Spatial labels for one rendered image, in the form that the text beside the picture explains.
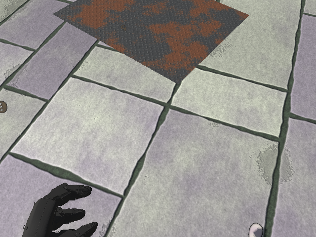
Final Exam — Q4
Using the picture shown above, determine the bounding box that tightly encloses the left robot hand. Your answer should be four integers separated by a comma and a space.
22, 183, 99, 237

